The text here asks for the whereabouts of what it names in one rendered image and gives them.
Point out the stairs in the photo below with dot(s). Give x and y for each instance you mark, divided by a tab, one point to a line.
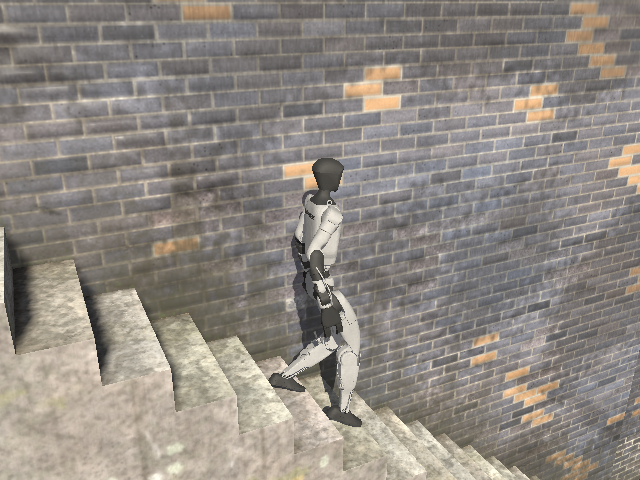
90	389

